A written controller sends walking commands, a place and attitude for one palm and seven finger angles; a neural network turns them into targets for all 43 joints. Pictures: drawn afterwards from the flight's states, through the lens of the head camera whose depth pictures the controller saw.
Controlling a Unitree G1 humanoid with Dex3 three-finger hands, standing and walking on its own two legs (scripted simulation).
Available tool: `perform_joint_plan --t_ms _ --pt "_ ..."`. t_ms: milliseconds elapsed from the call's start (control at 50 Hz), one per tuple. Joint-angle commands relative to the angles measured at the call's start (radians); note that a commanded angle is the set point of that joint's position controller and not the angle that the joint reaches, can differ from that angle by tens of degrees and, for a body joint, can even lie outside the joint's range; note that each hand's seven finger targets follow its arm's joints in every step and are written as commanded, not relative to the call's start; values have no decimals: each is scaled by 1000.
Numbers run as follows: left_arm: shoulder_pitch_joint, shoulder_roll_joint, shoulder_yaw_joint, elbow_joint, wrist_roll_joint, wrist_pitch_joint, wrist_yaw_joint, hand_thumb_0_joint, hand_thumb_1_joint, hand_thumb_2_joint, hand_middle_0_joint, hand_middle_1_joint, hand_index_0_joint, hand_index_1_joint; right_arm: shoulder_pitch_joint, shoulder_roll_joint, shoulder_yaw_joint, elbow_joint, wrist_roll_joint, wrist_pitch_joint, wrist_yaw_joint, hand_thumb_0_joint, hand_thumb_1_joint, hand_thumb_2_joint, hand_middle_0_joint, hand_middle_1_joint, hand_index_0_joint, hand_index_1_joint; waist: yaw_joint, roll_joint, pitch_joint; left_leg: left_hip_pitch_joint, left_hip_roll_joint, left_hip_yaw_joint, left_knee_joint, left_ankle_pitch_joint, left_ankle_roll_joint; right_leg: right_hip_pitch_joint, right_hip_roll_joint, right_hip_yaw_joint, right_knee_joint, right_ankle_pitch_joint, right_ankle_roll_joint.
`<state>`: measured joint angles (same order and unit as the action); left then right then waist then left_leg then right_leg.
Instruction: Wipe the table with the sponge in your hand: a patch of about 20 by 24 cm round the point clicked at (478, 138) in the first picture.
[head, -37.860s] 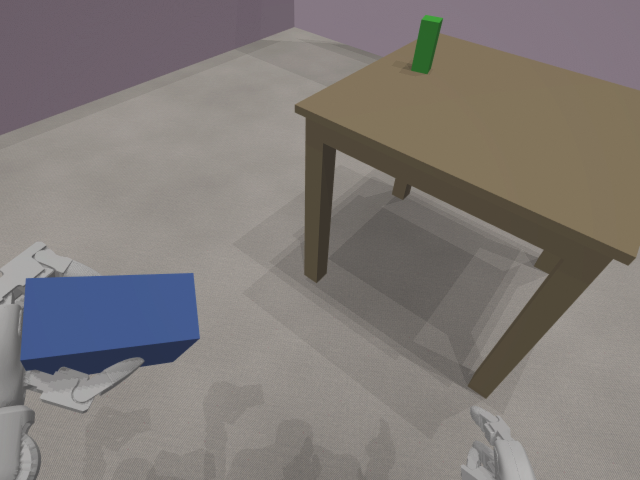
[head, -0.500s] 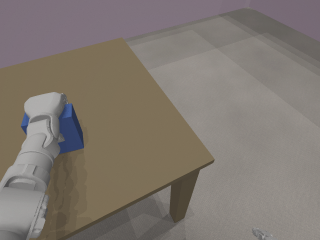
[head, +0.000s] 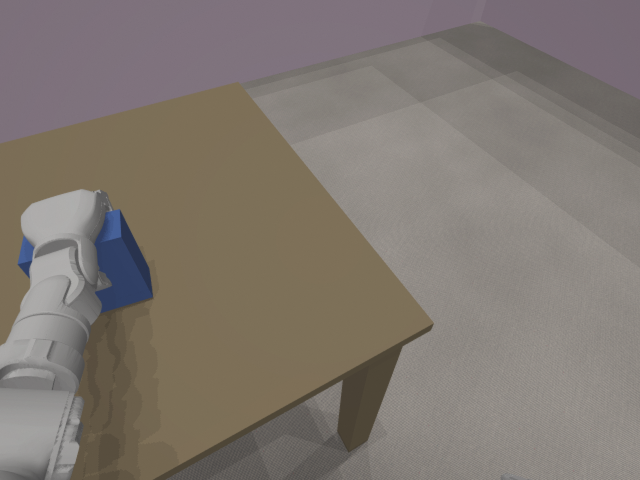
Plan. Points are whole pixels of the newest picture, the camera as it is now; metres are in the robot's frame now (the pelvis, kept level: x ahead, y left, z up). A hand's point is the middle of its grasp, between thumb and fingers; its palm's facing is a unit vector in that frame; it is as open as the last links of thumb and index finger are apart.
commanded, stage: slide back across to the first lane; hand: left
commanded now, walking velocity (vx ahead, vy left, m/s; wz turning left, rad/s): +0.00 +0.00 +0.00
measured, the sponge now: (99, 276) +0.38 +0.34 +0.02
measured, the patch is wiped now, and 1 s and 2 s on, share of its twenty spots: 1.00 1.00 1.00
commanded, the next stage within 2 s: wipe back along the first lane in 0.28 s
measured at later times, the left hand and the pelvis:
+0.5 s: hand (45, 269) +0.36 +0.37 +0.07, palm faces -0.07 -0.04 -1.00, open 10.0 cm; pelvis +0.01 +0.01 +0.00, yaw +1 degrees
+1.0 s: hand (45, 297) +0.31 +0.35 +0.07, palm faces -0.01 -0.05 -1.00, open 10.0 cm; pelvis +0.01 +0.01 +0.00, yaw +1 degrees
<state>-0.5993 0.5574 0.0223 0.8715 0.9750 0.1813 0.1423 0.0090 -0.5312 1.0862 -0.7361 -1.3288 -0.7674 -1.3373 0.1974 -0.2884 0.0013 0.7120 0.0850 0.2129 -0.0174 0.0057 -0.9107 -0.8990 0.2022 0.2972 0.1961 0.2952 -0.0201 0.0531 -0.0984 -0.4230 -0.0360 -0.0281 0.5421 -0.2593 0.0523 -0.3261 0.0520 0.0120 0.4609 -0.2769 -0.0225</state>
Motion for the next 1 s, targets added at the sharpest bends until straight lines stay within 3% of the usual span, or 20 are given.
perform_joint_plan --t_ms 0,80,120,160,260,320,360,420,460,480,520,600,620,700,720,780,880,920,960,980 --pt "-227 340 66 -116 41 35 -9 0 100 1300 -1200 -1600 -1200 -1600 -70 -159 -48 -128 2 -39 -3 0 -900 -900 200 300 200 300 40 -10 -240 166 12 -22 -57 274 20 111 -2 -17 -60 261 -56" --pt "-158 329 68 -175 36 8 -33 0 100 1300 -1200 -1600 -1200 -1600 -73 -159 -52 -143 0 -42 -1 0 -900 -900 200 300 200 300 42 3 -257 197 14 -26 -50 334 18 129 -3 -17 -57 316 -60" --pt "-145 353 97 -218 28 -11 -45 0 100 1300 -1200 -1600 -1200 -1600 -86 -161 -52 -151 1 -43 -1 0 -900 -900 200 300 200 300 51 17 -256 206 15 -36 -51 371 16 132 -2 -15 -54 341 -66" --pt "-122 322 75 -236 22 -17 -48 0 100 1300 -1200 -1600 -1200 -1600 -75 -158 -56 -149 -1 -41 1 0 -900 -900 200 300 200 300 38 20 -230 225 18 -36 -49 370 15 104 1 -27 -60 322 -62" --pt "-131 380 119 -265 22 -38 -59 0 100 1300 -1200 -1600 -1200 -1600 -77 -165 -56 -144 -4 -39 -7 0 -900 -900 200 300 200 300 36 8 -221 225 14 -39 -48 380 14 104 0 -27 -60 329 -63" --pt "-105 388 135 -300 27 -56 -63 0 100 1300 -1200 -1600 -1200 -1600 -92 -164 -55 -153 -7 -43 -7 0 -900 -900 200 300 200 300 53 43 -239 238 15 -48 -44 436 8 106 -1 -26 -53 349 -70" --pt "-97 360 112 -304 29 -59 -59 0 100 1300 -1200 -1600 -1200 -1600 -79 -160 -60 -147 -11 -41 -4 0 -900 -900 200 300 200 300 42 40 -254 258 19 -47 -31 455 4 93 1 -31 -48 355 -67" --pt "-20 321 112 -352 8 -61 -62 0 100 1300 -1200 -1600 -1200 -1600 -94 -159 -63 -160 -9 -44 3 0 -900 -900 200 300 200 300 55 34 -269 274 25 -57 -25 508 0 98 1 -30 -46 377 -68" --pt "22 261 73 -392 -8 -52 -56 0 100 1300 -1200 -1600 -1200 -1600 -91 -153 -69 -167 -11 -45 7 0 -900 -900 200 300 200 300 45 13 -289 292 27 -55 -11 530 1 102 1 -31 -44 402 -59" --pt "54 268 88 -400 -13 -46 -53 0 100 1300 -1200 -1600 -1200 -1600 -92 -155 -71 -168 -10 -45 9 0 -900 -900 200 300 200 300 49 7 -294 288 28 -55 -7 541 1 110 0 -30 -41 416 -58" --pt "104 259 100 -417 -33 -31 -50 0 100 1300 -1200 -1600 -1200 -1600 -110 -155 -67 -177 -6 -45 12 0 -900 -900 200 300 200 300 59 -8 -278 274 27 -63 -15 543 -1 120 1 -29 -40 414 -58" --pt "158 204 59 -452 -49 11 -47 0 100 1300 -1200 -1600 -1200 -1600 -126 -151 -65 -182 -4 -42 17 0 -900 -900 200 300 200 300 52 -29 -236 248 23 -55 -26 472 0 121 -1 -39 -47 385 -51" --pt "165 225 82 -442 -56 21 -48 0 100 1300 -1200 -1600 -1200 -1600 -139 -156 -60 -180 -1 -42 14 0 -900 -900 200 300 200 300 57 -38 -208 234 22 -58 -37 442 1 120 1 -36 -50 367 -57" --pt "143 186 24 -433 -46 58 -63 0 100 1300 -1200 -1600 -1200 -1600 -145 -151 -50 -181 1 -37 11 0 -900 -900 200 300 200 300 41 -36 -157 214 18 -58 -53 352 4 93 2 -44 -61 291 -57" --pt "160 201 44 -442 -47 60 -65 0 100 1300 -1200 -1600 -1200 -1600 -159 -152 -48 -183 2 -39 9 0 -900 -900 200 300 200 300 53 -26 -160 219 19 -62 -59 357 4 101 2 -40 -61 288 -61" --pt "197 197 33 -431 -44 67 -75 0 100 1300 -1200 -1600 -1200 -1600 -155 -147 -41 -190 2 -40 9 0 -900 -900 200 300 200 300 53 -29 -157 201 14 -58 -58 323 5 113 0 -39 -61 275 -61" --pt "307 159 31 -522 -63 55 -80 0 100 1300 -1200 -1600 -1200 -1600 -172 -136 -41 -213 -1 -49 16 0 -900 -900 200 300 200 300 65 -30 -185 214 17 -63 -51 343 4 138 0 -34 -54 295 -60" --pt "330 182 59 -556 -71 59 -76 0 100 1300 -1200 -1600 -1200 -1600 -188 -141 -40 -218 0 -50 16 0 -900 -900 200 300 200 300 74 -20 -170 206 21 -69 -60 328 4 138 1 -29 -53 279 -62" --pt "348 126 17 -594 -79 69 -74 0 100 1300 -1200 -1600 -1200 -1600 -191 -133 -41 -224 -1 -52 18 0 -900 -900 200 300 200 300 66 -34 -158 213 22 -65 -59 327 4 128 2 -38 -56 282 -58" --pt "370 147 40 -601 -79 74 -70 0 100 1300 -1200 -1600 -1200 -1600 -192 -135 -41 -222 -1 -53 21 0 -900 -900 200 300 200 300 70 -43 -149 206 22 -67 -59 324 4 129 2 -38 -56 276 -58"
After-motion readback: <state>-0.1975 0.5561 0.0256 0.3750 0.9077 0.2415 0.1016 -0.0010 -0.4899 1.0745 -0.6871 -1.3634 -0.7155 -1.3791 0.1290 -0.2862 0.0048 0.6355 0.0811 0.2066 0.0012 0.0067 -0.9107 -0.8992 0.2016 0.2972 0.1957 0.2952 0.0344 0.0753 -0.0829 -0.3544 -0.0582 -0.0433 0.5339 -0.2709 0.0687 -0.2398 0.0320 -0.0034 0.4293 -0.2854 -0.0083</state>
